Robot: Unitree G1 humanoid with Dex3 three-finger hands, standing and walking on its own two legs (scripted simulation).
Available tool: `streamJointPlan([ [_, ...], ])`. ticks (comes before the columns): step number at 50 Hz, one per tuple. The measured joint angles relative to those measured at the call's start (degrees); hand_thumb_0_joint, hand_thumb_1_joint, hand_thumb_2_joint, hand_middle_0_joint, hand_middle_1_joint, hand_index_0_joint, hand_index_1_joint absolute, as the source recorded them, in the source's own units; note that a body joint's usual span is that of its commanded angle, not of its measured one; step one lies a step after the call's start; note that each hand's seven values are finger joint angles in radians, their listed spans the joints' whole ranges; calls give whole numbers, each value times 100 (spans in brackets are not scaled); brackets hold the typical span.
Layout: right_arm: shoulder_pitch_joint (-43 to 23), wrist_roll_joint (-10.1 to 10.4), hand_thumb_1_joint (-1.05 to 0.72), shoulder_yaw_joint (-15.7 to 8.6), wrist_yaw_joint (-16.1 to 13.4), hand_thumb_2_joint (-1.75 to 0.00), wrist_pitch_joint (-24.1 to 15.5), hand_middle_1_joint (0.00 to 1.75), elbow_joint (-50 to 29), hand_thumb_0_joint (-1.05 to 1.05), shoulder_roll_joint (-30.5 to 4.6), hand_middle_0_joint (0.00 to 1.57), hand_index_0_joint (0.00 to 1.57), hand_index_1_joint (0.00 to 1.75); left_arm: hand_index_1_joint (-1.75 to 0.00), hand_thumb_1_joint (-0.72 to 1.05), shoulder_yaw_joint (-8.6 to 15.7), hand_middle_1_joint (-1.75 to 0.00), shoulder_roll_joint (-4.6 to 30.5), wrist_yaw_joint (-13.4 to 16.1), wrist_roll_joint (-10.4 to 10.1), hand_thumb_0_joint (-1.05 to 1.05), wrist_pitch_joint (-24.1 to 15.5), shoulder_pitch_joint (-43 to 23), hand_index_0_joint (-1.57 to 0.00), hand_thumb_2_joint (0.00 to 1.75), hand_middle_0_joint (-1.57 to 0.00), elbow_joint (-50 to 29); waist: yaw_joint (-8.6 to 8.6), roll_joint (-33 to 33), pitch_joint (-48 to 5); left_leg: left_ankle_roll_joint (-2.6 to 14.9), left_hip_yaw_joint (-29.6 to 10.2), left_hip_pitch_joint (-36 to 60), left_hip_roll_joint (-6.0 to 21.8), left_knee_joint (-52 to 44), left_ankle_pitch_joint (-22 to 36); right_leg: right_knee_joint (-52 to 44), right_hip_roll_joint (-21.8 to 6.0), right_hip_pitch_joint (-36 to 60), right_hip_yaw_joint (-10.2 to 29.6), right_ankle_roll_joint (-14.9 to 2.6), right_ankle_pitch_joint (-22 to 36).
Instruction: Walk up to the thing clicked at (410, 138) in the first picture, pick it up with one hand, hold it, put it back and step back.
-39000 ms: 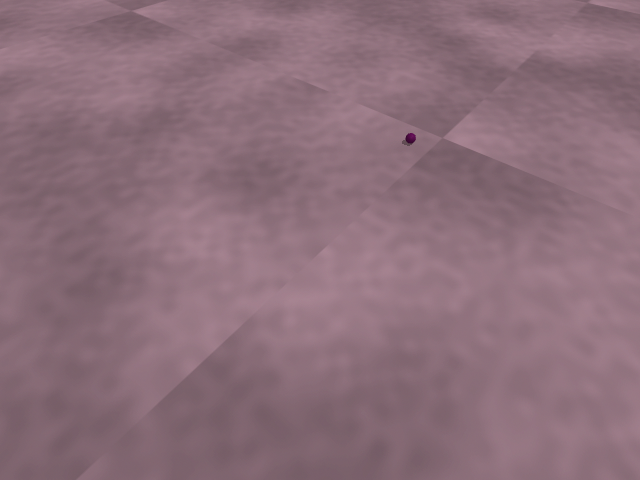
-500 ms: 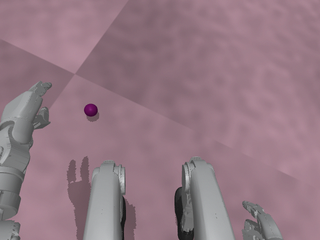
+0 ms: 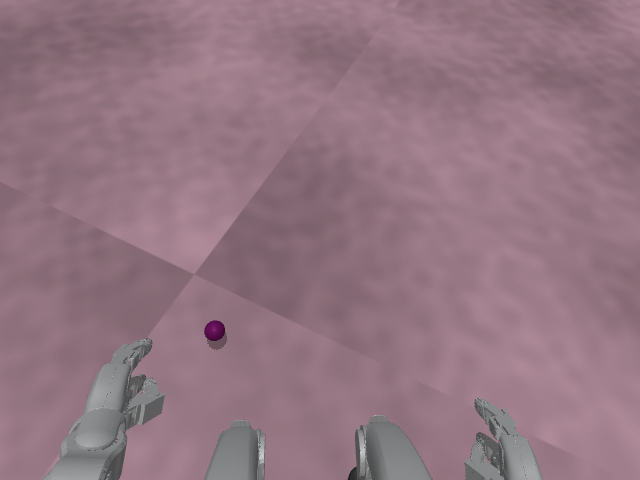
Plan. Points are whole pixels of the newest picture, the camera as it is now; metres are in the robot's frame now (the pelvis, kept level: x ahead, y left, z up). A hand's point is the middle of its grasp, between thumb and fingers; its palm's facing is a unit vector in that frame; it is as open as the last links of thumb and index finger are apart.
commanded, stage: home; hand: left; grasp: from above
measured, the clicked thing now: (214, 330) +0.54 +0.24 -0.62
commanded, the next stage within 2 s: none
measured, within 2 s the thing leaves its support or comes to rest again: neither
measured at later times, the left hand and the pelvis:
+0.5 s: hand (123, 445) +0.19 +0.19 +0.03, palm faces +0.09 -0.97 -0.22, open 7.4 cm; pelvis +0.04 +0.00 +0.07, yaw +2 degrees
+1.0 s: hand (128, 430) +0.20 +0.19 +0.02, palm faces +0.07 -0.97 -0.22, open 7.4 cm; pelvis +0.05 +0.00 +0.07, yaw +1 degrees
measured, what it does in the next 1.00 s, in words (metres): rises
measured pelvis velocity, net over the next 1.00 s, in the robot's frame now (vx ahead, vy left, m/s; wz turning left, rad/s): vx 0.05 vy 0.00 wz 0.02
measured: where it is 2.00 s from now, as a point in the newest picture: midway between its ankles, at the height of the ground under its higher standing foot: outside the picture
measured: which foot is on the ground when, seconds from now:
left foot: down 0.00-1.00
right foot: down 0.00-1.00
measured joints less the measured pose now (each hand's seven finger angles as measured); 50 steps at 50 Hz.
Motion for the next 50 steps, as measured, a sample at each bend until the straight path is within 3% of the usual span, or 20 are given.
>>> streamJointPlan([
  [4,229,-9,-91,9,-177,-90,-150,30,-2,1,-8,21,20,30,-30,90,23,-30,-173,-4,-253,1,172,550,-20,90,-21,-404,8,20,-7,-6,11,703,24,-564,109,-575,19,711,-23,-13,111],
  [8,417,-40,-91,-5,-309,-90,-284,30,-76,1,-12,21,20,30,-30,90,-7,-30,-297,-34,-378,1,312,1088,-20,90,-21,-855,29,45,-13,-3,34,1360,39,-1085,216,-1111,32,1376,-31,-11,224],
  [19,536,-133,-91,-40,-478,-90,-607,30,-312,1,0,21,20,30,-30,90,-183,-30,-386,-216,-357,1,508,2255,-20,90,-20,-1935,209,147,-72,39,102,2455,20,-1920,378,-1965,12,2479,-11,27,396],
  [32,354,-250,-90,-33,-448,-90,-862,30,-245,1,17,21,20,30,-30,90,-206,-30,-385,-351,-250,2,466,2172,-20,90,-20,-1825,323,32,83,32,69,2576,-19,-1924,349,-1941,-26,2610,-44,29,332],
  [50,548,-250,-90,-71,-425,-90,-826,30,-92,1,10,21,20,30,-30,90,-207,-30,-372,-330,-264,1,471,2161,-20,90,-20,-1812,256,77,66,42,122,2657,9,-1951,300,-1984,1,2670,9,42,316],
])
